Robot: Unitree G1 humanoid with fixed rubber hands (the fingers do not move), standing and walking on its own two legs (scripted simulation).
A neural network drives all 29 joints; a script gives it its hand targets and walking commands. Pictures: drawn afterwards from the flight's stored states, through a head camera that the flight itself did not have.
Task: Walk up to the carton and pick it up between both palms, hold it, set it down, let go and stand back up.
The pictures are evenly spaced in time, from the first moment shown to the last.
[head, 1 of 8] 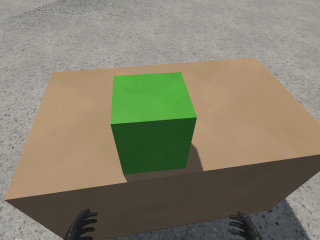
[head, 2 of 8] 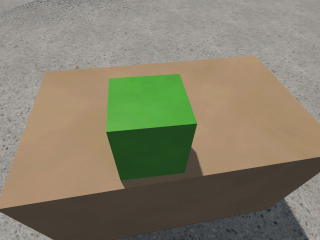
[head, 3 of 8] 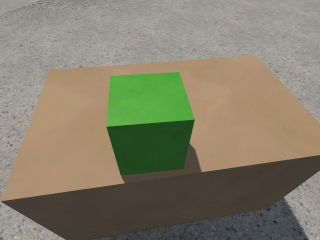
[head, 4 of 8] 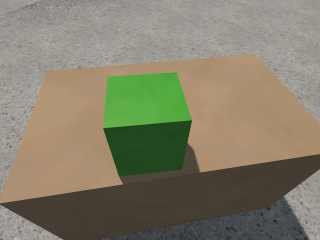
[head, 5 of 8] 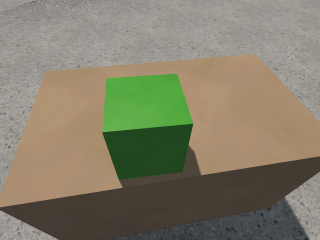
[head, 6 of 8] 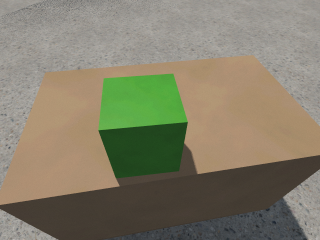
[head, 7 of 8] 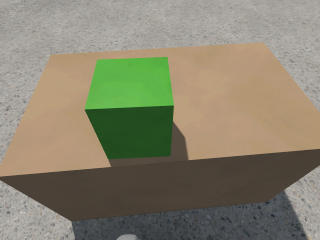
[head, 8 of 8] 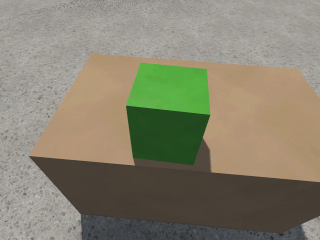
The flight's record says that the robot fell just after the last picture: no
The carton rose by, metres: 0.00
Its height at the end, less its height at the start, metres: +0.00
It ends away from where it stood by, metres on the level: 0.00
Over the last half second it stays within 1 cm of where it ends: yes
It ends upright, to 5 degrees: yes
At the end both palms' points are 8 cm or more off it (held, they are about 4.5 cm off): yes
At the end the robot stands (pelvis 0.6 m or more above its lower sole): yes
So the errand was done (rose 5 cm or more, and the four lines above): no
